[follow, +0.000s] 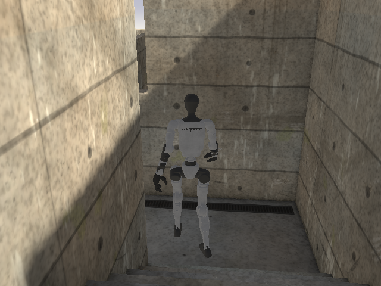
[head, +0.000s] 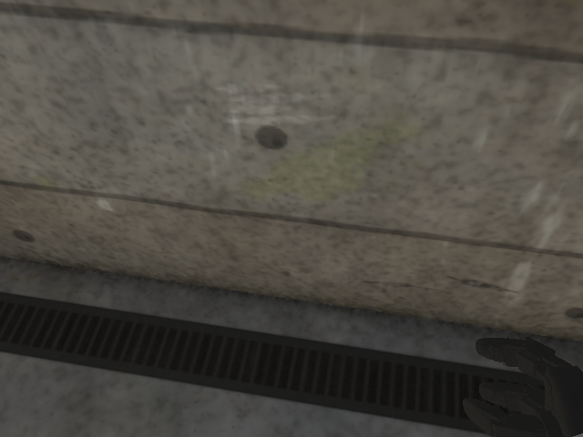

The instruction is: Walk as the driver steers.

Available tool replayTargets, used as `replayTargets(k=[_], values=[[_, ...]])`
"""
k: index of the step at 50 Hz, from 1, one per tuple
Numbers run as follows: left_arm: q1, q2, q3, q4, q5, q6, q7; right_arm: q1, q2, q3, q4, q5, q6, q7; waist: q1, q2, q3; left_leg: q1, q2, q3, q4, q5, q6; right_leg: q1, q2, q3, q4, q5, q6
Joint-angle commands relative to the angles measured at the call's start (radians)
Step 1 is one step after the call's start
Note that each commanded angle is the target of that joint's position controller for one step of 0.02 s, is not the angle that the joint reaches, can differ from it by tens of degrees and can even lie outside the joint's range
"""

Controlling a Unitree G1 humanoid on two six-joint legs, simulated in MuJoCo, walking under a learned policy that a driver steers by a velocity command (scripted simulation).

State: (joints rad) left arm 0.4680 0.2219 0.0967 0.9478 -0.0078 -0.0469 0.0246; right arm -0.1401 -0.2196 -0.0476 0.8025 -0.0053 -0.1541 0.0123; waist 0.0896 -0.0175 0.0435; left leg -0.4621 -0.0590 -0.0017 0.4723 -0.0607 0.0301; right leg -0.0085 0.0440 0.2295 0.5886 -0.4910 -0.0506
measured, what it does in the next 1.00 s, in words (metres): walks ahead, turning left: right foot, then left foot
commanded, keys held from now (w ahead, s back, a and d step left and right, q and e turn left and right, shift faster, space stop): q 1.00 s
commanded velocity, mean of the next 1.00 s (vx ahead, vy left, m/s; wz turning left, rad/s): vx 0.09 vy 0.00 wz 0.38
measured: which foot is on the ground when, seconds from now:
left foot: down 0.00-0.36, up 0.38-0.72, down 0.74-1.00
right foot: up 0.00-0.34, down 0.36-0.74, up 0.76-1.00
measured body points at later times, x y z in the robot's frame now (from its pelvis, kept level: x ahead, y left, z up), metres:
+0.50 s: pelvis +0.12 -0.01 +0.02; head +0.17 -0.02 +0.47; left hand +0.28 +0.27 -0.07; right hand +0.32 -0.28 -0.10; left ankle +0.09 +0.12 -0.65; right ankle +0.20 -0.12 -0.72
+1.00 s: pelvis +0.09 +0.05 +0.02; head +0.11 +0.10 +0.47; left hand +0.04 +0.37 -0.11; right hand +0.36 -0.13 -0.06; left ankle +0.09 +0.14 -0.72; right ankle +0.20 -0.09 -0.65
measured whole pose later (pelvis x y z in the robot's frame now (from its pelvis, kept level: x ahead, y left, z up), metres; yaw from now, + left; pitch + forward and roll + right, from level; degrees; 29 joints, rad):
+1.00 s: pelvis +0.09 +0.05 +0.02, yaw +28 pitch +3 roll -3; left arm 0.16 0.34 0.08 0.86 0.02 0.01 0.09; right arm 0.12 -0.30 -0.05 0.73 0.00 0.02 -0.03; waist -0.01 -0.02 0.02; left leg -0.33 -0.05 -0.11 0.45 -0.16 0.06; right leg -0.58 0.00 0.07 0.99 -0.31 0.09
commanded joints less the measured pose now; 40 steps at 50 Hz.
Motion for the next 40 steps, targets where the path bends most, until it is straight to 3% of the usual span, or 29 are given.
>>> replayTargets(k=[1,2,4,6,7,9,11,12,13,14,16,17,18,19,20,21,22,23,25,26,28,30,32,34,36,37,38,39,40], values=[[0.070,0.084,-0.002,-0.079,-0.023,-0.038,-0.018,0.484,-0.241,-0.074,0.096,-0.015,0.008,0.002,-0.188,0.334,-0.472,1.021,0.472,-0.711,-0.092,0.323,0.343,-0.632,0.057,0.036,0.707,-0.121,0.052],[-0.059,0.120,-0.002,-0.091,-0.023,-0.036,-0.013,0.370,-0.192,-0.060,0.070,0.000,-0.001,0.008,-0.188,0.251,-0.290,0.871,0.424,-0.566,-0.121,0.372,0.310,-0.684,0.017,0.022,0.738,-0.056,0.052],[-0.199,0.143,0.000,-0.129,0.024,-0.033,0.007,0.222,-0.115,-0.026,0.055,0.000,0.000,0.012,-0.126,0.043,-0.150,0.589,0.334,-0.337,-0.125,0.757,0.275,-0.609,-0.064,-0.089,0.662,0.046,0.085],[-0.222,0.086,-0.014,-0.161,0.027,-0.032,0.009,0.203,-0.083,0.000,0.099,0.002,-0.004,0.014,-0.070,0.060,-0.155,0.430,0.280,-0.263,-0.150,0.829,0.244,-0.461,-0.101,-0.098,0.508,0.117,0.106],[-0.221,0.059,-0.024,-0.178,0.020,-0.032,0.012,0.183,-0.100,0.002,0.107,0.015,-0.001,0.011,-0.050,0.082,-0.146,0.377,0.248,-0.219,-0.149,0.881,0.227,-0.409,-0.090,-0.117,0.398,0.130,0.120],[-0.268,0.021,-0.046,-0.206,0.008,-0.019,0.024,0.148,-0.206,-0.022,0.103,0.024,0.016,-0.002,-0.043,0.081,-0.126,0.276,0.229,-0.185,-0.146,0.873,0.218,-0.309,-0.050,-0.170,0.185,0.127,0.150],[-0.331,0.051,-0.051,-0.243,0.005,0.007,0.032,0.172,-0.272,-0.042,0.111,0.030,0.035,-0.018,-0.061,0.092,-0.156,0.253,0.221,-0.204,-0.138,0.750,0.200,-0.238,-0.023,-0.175,0.100,0.234,0.163],[-0.341,0.068,-0.051,-0.251,-0.003,0.016,0.029,0.172,-0.276,-0.043,0.108,0.034,0.047,-0.021,-0.061,0.093,-0.158,0.232,0.220,-0.227,-0.143,0.623,0.187,-0.206,-0.021,-0.175,0.064,0.295,0.161],[-0.361,0.086,-0.048,-0.261,-0.004,0.026,0.030,0.169,-0.268,-0.042,0.104,0.036,0.057,-0.023,-0.061,0.100,-0.151,0.207,0.212,-0.250,-0.145,0.514,0.172,-0.178,-0.020,-0.165,0.034,0.336,0.154],[-0.374,0.100,-0.050,-0.273,0.009,0.031,0.030,0.146,-0.263,-0.042,0.089,0.036,0.071,-0.027,-0.046,0.107,-0.133,0.175,0.196,-0.266,-0.137,0.415,0.153,-0.159,-0.026,-0.153,-0.002,0.377,0.146],[-0.395,0.147,-0.042,-0.280,0.019,0.029,0.040,0.119,-0.216,-0.026,0.067,0.035,0.094,-0.034,-0.034,0.118,-0.119,0.118,0.159,-0.301,-0.104,0.229,0.104,-0.080,-0.043,-0.143,-0.116,0.428,0.111],[-0.387,0.164,-0.042,-0.283,0.023,0.025,0.048,0.143,-0.176,-0.013,0.067,0.033,0.102,-0.032,-0.027,0.097,-0.118,0.093,0.134,-0.308,-0.050,0.146,0.065,-0.019,-0.094,-0.128,-0.193,0.465,0.080],[-0.344,0.221,-0.038,-0.280,0.040,0.022,0.065,0.192,-0.120,0.005,0.052,0.023,0.097,-0.024,-0.039,0.011,-0.179,0.014,0.094,-0.273,0.088,-0.111,0.011,0.111,-0.266,-0.011,-0.179,0.700,0.007],[-0.339,0.287,-0.022,-0.261,0.059,0.031,0.067,0.271,-0.102,0.013,0.027,0.017,0.093,-0.023,-0.085,-0.189,-0.205,-0.121,-0.006,-0.143,0.255,-0.472,-0.039,0.130,-0.430,0.182,-0.208,0.870,-0.156],[-0.340,0.245,-0.026,-0.252,0.057,0.031,0.060,0.267,-0.196,-0.008,0.027,0.015,0.093,-0.021,-0.068,-0.210,-0.232,-0.124,0.024,-0.108,0.479,-0.594,-0.083,0.086,-0.485,0.245,-0.236,0.933,-0.239],[-0.373,0.220,-0.031,-0.266,0.055,0.027,0.054,0.286,-0.252,-0.031,0.038,0.021,0.098,-0.023,-0.080,-0.166,-0.221,-0.144,0.037,-0.116,0.605,-0.579,-0.083,0.054,-0.458,0.167,-0.246,0.943,-0.226],[-0.414,0.203,-0.036,-0.265,0.044,0.022,0.050,0.294,-0.247,-0.039,0.047,0.023,0.113,-0.032,-0.101,-0.127,-0.204,-0.151,0.054,-0.115,0.681,-0.535,-0.092,0.030,-0.406,0.082,-0.239,0.921,-0.187],[-0.443,0.193,-0.039,-0.260,0.025,0.016,0.049,0.291,-0.231,-0.041,0.042,0.019,0.130,-0.040,-0.112,-0.113,-0.184,-0.154,0.067,-0.110,0.728,-0.493,-0.102,-0.010,-0.383,0.019,-0.241,0.905,-0.162],[-0.438,0.195,-0.042,-0.224,0.028,0.016,0.053,0.247,-0.172,-0.028,0.008,0.013,0.140,-0.044,-0.108,-0.080,-0.152,-0.142,0.081,-0.077,0.725,-0.409,-0.117,-0.080,-0.342,-0.081,-0.266,0.853,-0.142],[-0.430,0.192,-0.042,-0.208,0.037,0.016,0.055,0.221,-0.163,-0.027,-0.011,0.012,0.138,-0.046,-0.099,-0.085,-0.151,-0.134,0.086,-0.056,0.699,-0.382,-0.125,-0.095,-0.322,-0.117,-0.272,0.826,-0.136],[-0.396,0.196,-0.039,-0.164,0.028,0.020,0.059,0.181,-0.143,-0.015,-0.053,0.003,0.146,-0.039,-0.091,-0.113,-0.157,-0.108,0.094,-0.039,0.612,-0.344,-0.144,-0.107,-0.318,-0.149,-0.294,0.770,-0.156],[-0.408,0.216,-0.031,-0.144,0.029,0.025,0.060,0.166,-0.135,-0.005,-0.080,-0.002,0.154,-0.030,-0.095,-0.121,-0.163,-0.051,0.113,-0.030,0.502,-0.320,-0.133,-0.135,-0.326,-0.178,-0.301,0.709,-0.155],[-0.398,0.251,-0.016,-0.123,0.014,0.027,0.057,0.188,-0.144,-0.003,-0.082,-0.001,0.158,-0.018,-0.099,-0.130,-0.179,0.041,0.113,-0.013,0.384,-0.277,-0.102,-0.165,-0.334,-0.194,-0.307,0.614,-0.127],[-0.411,0.266,-0.006,-0.116,0.014,0.020,0.060,0.204,-0.180,-0.018,-0.081,-0.001,0.173,-0.008,-0.104,-0.145,-0.171,0.111,0.110,0.007,0.270,-0.241,-0.079,-0.185,-0.354,-0.193,-0.288,0.531,-0.096],[-0.397,0.258,-0.003,-0.097,0.003,0.019,0.055,0.269,-0.185,-0.029,-0.060,-0.004,0.179,-0.009,-0.129,-0.134,-0.164,0.245,0.067,0.046,0.065,-0.163,-0.021,-0.217,-0.307,-0.234,-0.214,0.425,-0.019],[-0.330,0.214,-0.010,-0.072,0.009,0.018,0.050,0.301,-0.220,-0.045,-0.047,0.001,0.184,-0.013,-0.129,-0.040,-0.145,0.352,0.083,-0.011,-0.033,-0.084,0.021,-0.316,-0.251,-0.300,-0.092,0.320,0.055],[-0.304,0.154,-0.025,-0.098,0.056,0.020,0.041,0.347,-0.328,-0.072,-0.055,0.005,0.191,-0.032,-0.119,0.262,-0.126,0.510,0.320,-0.324,-0.079,0.265,0.126,-0.604,-0.137,-0.397,0.218,-0.017,0.163],[-0.396,0.159,-0.021,-0.160,0.061,0.027,0.046,0.336,-0.409,-0.084,-0.095,-0.047,0.188,-0.027,-0.163,0.316,-0.173,0.407,0.442,-0.558,-0.172,0.230,0.307,-0.718,-0.065,-0.231,0.421,-0.169,0.173],[-0.426,0.210,-0.009,-0.163,0.043,0.034,0.055,0.294,-0.372,-0.081,-0.115,-0.060,0.168,-0.017,-0.154,0.207,-0.153,0.358,0.396,-0.504,-0.201,0.099,0.299,-0.711,-0.077,-0.153,0.515,-0.110,0.148]])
